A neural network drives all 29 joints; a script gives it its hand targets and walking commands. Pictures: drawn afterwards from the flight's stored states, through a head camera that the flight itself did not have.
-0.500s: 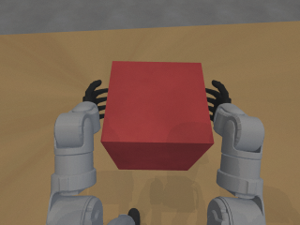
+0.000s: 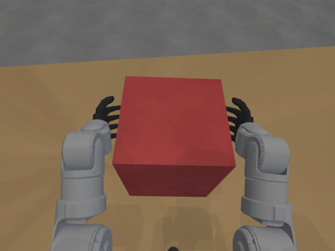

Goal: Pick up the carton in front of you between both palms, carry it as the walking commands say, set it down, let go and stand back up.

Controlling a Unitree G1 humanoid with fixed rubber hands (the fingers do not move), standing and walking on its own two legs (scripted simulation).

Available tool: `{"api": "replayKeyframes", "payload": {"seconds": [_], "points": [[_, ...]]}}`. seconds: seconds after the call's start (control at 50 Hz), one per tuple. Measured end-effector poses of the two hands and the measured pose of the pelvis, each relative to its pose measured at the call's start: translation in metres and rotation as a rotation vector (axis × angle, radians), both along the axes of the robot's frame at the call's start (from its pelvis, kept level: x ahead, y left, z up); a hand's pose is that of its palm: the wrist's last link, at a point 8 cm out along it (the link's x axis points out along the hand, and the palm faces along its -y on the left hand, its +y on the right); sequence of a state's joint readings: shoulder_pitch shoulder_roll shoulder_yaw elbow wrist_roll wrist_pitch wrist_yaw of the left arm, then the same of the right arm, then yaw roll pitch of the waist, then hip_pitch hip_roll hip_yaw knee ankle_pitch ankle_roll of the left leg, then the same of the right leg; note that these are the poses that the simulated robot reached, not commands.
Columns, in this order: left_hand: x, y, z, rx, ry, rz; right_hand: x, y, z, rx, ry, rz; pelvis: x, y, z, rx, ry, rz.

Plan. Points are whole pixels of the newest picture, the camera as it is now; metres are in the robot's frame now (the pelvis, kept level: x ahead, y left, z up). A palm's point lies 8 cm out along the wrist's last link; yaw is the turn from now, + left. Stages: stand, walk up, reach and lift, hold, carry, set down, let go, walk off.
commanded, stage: carry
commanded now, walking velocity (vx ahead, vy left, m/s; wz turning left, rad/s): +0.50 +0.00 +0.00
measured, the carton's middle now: (170, 143) +0.38 -0.01 +0.05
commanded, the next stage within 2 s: none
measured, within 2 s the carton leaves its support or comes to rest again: neither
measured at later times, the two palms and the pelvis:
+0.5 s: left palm (107, 59) +0.67 +0.18 +0.09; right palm (201, 58) +0.68 -0.12 +0.09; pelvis +0.31 +0.02 -0.04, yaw +0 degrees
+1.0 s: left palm (128, 26) +0.97 +0.15 +0.05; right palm (198, 29) +0.96 -0.15 +0.05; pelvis +0.61 +0.01 -0.08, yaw +0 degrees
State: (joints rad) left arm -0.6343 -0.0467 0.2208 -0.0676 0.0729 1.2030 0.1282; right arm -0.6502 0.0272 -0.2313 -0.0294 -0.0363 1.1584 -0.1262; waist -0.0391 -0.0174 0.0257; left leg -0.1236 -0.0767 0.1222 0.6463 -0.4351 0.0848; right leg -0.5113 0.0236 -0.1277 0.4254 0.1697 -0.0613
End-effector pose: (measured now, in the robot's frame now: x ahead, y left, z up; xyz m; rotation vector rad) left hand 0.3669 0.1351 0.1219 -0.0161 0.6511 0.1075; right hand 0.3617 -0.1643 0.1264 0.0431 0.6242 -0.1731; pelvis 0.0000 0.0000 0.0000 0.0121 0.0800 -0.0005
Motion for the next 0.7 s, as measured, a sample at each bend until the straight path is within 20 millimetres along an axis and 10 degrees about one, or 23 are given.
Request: {"api": "replayKeyframes", "payload": {"seconds": [0.26, 0.52, 0.7], "points": [[0.128, 0.02, -0.033, 0.045, 0.165, 0.085, 0.16, 0.021, -0.037, -0.02, 0.163, 0.125, 0.148, -0.016, -0.005, 0.018, 0.005, 0.017], [0.318, 0.043, -0.039, 0.027, 0.031, 0.031, 0.332, 0.045, -0.037, -0.027, 0.032, 0.074, 0.328, 0.019, -0.052, -0.031, -0.009, -0.003], [0.413, 0.036, -0.085, 0.034, 0.185, -0.047, 0.403, 0.038, -0.086, -0.037, 0.189, 0.015, 0.415, 0.036, -0.051, -0.032, 0.005, -0.009]]}}
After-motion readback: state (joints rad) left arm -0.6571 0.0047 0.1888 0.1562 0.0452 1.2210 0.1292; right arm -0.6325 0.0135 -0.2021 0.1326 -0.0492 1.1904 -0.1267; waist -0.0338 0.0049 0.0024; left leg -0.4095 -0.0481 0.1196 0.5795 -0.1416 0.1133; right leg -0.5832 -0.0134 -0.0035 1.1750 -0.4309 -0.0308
